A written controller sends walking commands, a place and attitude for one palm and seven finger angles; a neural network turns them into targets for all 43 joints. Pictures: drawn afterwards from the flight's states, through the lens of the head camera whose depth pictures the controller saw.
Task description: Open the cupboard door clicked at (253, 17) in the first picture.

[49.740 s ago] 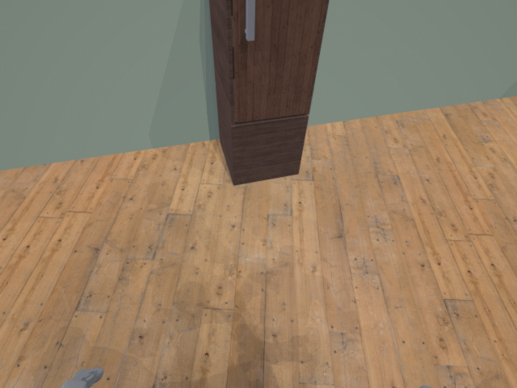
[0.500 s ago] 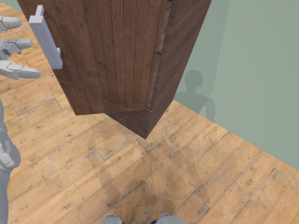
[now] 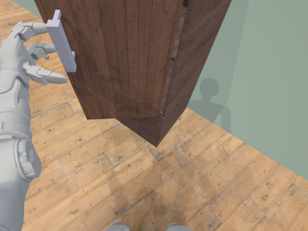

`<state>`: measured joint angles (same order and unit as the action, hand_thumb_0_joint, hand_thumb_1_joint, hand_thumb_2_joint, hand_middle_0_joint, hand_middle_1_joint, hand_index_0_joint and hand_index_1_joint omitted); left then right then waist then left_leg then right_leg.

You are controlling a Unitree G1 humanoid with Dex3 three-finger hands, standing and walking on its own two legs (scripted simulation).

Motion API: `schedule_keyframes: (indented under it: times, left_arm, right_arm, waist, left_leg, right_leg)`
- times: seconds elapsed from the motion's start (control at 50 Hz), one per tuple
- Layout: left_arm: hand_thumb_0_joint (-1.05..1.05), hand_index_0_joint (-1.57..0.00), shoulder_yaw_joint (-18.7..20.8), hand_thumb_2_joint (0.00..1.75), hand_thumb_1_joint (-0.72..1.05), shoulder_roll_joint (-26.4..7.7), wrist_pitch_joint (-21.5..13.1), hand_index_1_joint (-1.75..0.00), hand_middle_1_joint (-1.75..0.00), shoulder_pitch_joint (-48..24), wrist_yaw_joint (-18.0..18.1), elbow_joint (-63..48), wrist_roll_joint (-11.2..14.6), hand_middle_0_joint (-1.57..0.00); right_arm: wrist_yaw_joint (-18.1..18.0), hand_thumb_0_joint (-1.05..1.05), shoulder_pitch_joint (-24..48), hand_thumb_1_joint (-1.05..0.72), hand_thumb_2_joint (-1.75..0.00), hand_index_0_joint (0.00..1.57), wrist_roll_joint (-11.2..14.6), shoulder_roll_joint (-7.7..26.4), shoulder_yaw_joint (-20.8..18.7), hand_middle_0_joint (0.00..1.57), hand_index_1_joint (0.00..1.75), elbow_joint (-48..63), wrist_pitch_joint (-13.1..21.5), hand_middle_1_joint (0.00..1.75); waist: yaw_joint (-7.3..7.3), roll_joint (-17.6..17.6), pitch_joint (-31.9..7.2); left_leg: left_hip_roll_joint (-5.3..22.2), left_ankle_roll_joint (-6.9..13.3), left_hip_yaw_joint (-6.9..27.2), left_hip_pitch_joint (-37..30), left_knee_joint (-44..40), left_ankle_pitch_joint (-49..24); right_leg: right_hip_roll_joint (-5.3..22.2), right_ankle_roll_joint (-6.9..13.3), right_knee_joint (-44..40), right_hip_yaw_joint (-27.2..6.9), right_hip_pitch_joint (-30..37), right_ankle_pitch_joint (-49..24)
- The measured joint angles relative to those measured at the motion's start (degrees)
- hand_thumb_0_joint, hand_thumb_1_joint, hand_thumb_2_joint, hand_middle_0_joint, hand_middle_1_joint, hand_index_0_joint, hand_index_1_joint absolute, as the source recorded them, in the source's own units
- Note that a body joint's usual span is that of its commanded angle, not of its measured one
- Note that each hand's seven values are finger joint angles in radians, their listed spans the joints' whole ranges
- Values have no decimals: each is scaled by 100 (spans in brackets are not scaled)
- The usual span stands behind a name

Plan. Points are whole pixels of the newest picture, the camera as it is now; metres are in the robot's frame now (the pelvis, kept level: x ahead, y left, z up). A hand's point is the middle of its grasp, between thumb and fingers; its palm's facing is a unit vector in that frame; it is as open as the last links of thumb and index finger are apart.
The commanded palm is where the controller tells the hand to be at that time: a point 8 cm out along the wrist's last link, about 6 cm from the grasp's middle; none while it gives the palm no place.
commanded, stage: slide the fingers in behind the handle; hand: left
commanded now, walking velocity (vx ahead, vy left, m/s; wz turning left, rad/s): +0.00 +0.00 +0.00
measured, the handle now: (64, 42) +0.57 +0.19 +0.13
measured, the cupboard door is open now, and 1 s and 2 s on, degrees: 41 42 42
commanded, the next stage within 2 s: close the thumb around the handle in 1.30 s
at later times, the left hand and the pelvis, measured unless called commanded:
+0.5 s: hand (63, 57) +0.51 +0.19 +0.13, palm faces +0.02 -1.00 +0.02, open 14.0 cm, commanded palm +0.49 +0.23 +0.13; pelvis +0.00 -0.01 +0.00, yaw +0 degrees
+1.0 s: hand (71, 57) +0.51 +0.17 +0.13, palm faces +0.05 -1.00 +0.01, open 14.0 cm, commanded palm +0.48 +0.21 +0.13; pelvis +0.00 -0.01 +0.00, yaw +0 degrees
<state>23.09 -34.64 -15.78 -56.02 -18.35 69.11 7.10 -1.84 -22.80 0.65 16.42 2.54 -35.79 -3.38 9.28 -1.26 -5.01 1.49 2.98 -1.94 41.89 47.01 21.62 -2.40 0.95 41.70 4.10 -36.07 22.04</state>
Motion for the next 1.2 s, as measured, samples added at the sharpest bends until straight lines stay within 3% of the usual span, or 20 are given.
schedule_keyframes:
  times: [0.16, 0.5, 0.62, 0.9, 1.2]
  left_arm:
    - [-1, -30, 60, 30, -50, -4, 69, -120, -120, -10, 168, 115, -113, -30]
    - [-1, -30, -20, 30, -50, 193, 87, -120, -120, -14, 341, 79, -96, -30]
    - [-1, -30, -82, 30, -50, 374, -100, -120, -120, 56, 523, -84, -117, -30]
    - [-1, -30, -182, 30, -50, 589, -90, -120, -120, 27, 816, -40, -150, -29]
    - [-1, -29, -167, 30, -50, 542, -88, -120, -120, -10, 720, 3, -141, -30]
  right_arm:
    - [35, 0, -110, -91, -90, 21, 5, -13, 9, 21, 30, 4, -13, 30]
    - [64, 1, -283, -91, -90, 20, -8, 1, -45, 21, 30, -106, 21, 30]
    - [111, 1, -258, -91, -90, 20, -31, -12, -80, 21, 30, -92, 80, 30]
    - [158, 0, -171, -91, -90, 20, -46, -81, -67, 21, 30, -97, 131, 30]
    - [121, 1, -190, -91, -90, 20, -40, -37, -90, 21, 30, -141, 146, 30]
  waist:
    - [76, -27, -1]
    - [103, -41, 21]
    - [76, -44, -8]
    - [35, -48, 6]
    - [53, -29, 5]
  left_leg:
    - [35, -20, -41, -7, 6, 7]
    - [53, -55, -37, -61, -55, -40]
    - [53, -61, -55, -79, -54, -35]
    - [32, -72, -48, -123, -58, -40]
    - [28, -74, -34, -124, -73, -45]
  right_leg:
    - [-30, 23, 44, -45, -32, 7]
    - [-52, 62, 14, -47, 3, -23]
    - [-51, 66, 41, -66, 3, -11]
    - [-32, 79, 90, -61, 28, 19]
    - [-33, 82, 65, -53, 37, 13]
